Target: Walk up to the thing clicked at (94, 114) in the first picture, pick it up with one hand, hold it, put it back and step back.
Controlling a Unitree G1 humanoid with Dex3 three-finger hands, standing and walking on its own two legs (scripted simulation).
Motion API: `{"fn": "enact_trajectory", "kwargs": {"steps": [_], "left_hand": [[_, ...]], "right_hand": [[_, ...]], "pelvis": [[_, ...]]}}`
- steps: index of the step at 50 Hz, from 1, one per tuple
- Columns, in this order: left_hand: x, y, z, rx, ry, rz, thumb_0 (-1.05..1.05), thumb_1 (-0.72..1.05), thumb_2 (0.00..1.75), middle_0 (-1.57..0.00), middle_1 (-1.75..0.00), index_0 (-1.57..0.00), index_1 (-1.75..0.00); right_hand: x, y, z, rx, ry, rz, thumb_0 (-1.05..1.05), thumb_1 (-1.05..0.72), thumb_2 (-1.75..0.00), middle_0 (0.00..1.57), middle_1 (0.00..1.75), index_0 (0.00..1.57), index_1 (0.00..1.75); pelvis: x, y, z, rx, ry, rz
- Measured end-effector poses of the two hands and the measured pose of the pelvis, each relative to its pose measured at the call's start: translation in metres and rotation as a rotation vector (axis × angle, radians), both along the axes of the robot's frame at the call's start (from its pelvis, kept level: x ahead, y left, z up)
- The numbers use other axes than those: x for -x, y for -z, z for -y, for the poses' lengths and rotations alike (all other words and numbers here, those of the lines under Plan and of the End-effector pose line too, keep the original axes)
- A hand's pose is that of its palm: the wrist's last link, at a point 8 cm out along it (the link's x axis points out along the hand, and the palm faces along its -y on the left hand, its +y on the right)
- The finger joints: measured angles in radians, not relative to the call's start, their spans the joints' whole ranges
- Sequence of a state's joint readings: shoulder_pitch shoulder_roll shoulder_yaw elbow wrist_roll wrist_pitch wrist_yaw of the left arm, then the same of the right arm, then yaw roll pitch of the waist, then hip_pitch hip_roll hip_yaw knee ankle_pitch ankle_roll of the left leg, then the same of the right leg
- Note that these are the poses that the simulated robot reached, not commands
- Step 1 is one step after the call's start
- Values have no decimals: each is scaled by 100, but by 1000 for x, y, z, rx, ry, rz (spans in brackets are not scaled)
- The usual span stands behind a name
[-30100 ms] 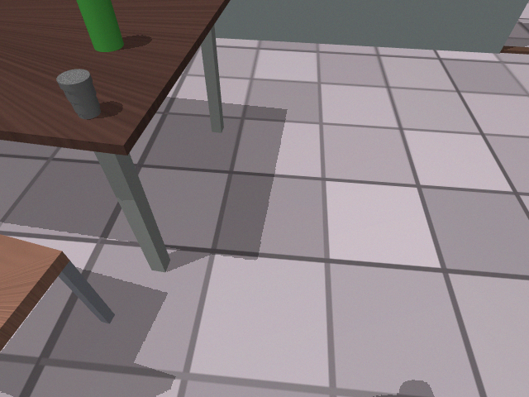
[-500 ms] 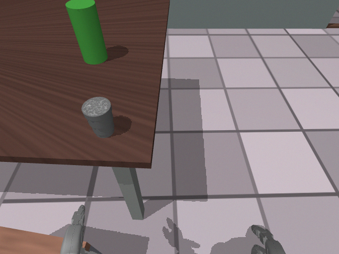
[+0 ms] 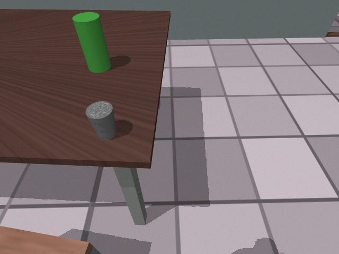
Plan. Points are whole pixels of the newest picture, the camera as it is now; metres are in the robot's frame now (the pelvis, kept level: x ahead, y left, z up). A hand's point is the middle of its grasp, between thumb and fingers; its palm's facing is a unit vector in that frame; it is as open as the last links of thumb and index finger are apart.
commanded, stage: home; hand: left
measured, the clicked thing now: (103, 122) +0.47 +0.21 +0.03
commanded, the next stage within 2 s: stand in 1.32 s
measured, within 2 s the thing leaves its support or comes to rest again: neither
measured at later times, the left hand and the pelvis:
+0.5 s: hand out of the picture +0.06 +0.26 -0.15, palm faces -0.04 -0.93 -0.36, open 17.6 cm; pelvis +0.00 +0.00 +0.00, yaw +0 degrees
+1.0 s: hand out of the picture +0.09 +0.25 -0.15, palm faces -0.05 -0.93 -0.36, open 17.6 cm; pelvis +0.01 +0.00 +0.01, yaw -1 degrees
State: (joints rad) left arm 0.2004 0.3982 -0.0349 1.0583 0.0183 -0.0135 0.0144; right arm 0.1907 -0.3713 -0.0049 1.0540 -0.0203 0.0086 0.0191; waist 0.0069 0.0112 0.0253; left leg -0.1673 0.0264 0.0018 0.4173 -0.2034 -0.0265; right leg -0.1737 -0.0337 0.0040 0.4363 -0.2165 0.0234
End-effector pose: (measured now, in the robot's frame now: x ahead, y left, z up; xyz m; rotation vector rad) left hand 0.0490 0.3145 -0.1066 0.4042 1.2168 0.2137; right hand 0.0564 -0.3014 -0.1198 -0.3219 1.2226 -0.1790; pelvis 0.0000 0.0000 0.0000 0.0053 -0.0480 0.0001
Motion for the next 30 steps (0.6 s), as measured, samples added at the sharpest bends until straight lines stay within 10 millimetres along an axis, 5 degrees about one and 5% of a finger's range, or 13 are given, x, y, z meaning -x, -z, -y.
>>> {"fn": "enact_trajectory", "kwargs": {"steps": [12,30], "left_hand": [[11,8,10,40,-20,-41,0,-57,3,-5,-4,-5,-4],[-13,5,14,49,-18,-11,0,-57,3,-5,-4,-5,-4]], "right_hand": [[21,2,-6,-13,13,-57,0,-91,-90,21,30,20,30],[-6,-2,-4,-6,10,-2,0,-91,-90,21,30,20,30]], "pelvis": [[5,-2,0,2,4,1],[-1,-4,1,1,10,-2]]}}
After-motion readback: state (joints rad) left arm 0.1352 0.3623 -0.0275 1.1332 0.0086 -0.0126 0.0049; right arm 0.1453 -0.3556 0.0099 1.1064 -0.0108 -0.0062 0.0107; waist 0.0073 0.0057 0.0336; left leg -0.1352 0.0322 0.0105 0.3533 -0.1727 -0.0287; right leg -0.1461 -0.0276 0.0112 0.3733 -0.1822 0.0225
